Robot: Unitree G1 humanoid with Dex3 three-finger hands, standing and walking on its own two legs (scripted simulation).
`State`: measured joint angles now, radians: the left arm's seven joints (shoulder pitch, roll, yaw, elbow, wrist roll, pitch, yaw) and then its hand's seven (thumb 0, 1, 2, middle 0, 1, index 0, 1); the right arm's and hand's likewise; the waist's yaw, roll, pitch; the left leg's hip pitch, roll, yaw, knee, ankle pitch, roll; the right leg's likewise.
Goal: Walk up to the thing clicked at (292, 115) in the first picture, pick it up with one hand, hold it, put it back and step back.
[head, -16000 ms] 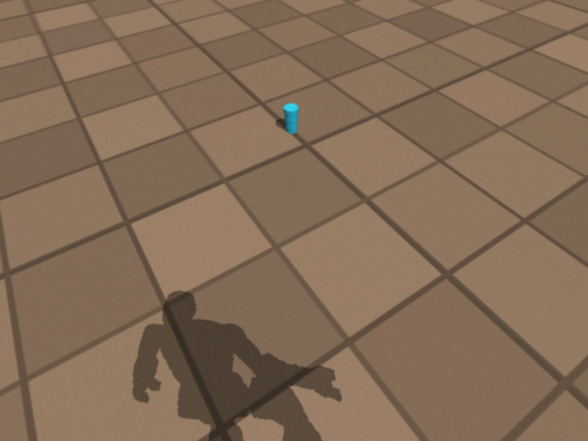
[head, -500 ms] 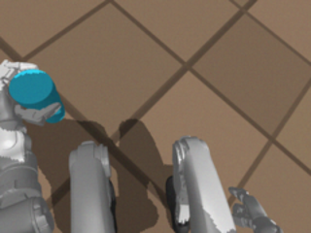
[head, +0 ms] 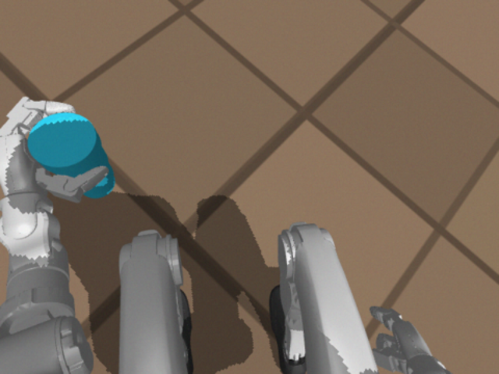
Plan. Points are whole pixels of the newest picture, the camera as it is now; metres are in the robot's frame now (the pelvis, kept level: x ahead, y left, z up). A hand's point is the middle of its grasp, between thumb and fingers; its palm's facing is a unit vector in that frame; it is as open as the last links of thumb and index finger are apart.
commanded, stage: lift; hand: left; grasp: from the side
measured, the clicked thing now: (82, 164) +0.43 +0.25 -0.06
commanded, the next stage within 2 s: hold in 1.98 s
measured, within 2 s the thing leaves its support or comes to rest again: neither
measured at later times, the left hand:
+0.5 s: hand (20, 126) +0.41 +0.25 +0.10, palm faces +0.20 -0.98 -0.07, open 11.0 cm
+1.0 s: hand out of the picture +0.38 +0.24 +0.27, palm faces +0.23 -0.97 -0.06, open 11.0 cm
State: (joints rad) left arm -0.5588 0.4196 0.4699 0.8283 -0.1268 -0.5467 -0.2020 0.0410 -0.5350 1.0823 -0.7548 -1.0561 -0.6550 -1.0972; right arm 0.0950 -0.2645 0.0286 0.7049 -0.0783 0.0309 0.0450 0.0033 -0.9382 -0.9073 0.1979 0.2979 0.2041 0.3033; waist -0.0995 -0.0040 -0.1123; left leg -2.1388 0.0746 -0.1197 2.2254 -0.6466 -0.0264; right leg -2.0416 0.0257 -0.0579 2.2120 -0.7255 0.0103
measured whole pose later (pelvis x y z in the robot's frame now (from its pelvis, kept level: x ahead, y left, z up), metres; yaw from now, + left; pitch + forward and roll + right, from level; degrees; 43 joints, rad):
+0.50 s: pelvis +0.01 +0.00 +0.10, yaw +2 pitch +32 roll -4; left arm -0.34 0.32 0.35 0.45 -0.19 -0.38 -0.15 0.04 -0.54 1.09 -0.76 -1.05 -0.66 -1.09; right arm 0.10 -0.25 -0.01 0.64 0.00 -0.01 -0.01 0.01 -0.94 -0.90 0.20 0.30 0.20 0.30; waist -0.04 0.02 -0.17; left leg -1.85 0.08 -0.08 1.91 -0.63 -0.02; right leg -1.76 0.01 -0.04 1.90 -0.71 0.01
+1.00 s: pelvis +0.05 +0.01 +0.25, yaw +5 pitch +21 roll -3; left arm -0.15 0.25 0.20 0.35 -0.17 -0.30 -0.04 0.04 -0.54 1.08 -0.77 -1.03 -0.67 -1.07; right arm 0.18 -0.23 0.00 0.64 0.02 -0.05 -0.03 0.01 -0.92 -0.90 0.20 0.30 0.20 0.30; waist -0.04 0.03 -0.16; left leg -1.22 0.06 -0.04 1.40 -0.55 -0.01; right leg -1.13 -0.01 -0.04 1.37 -0.60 0.01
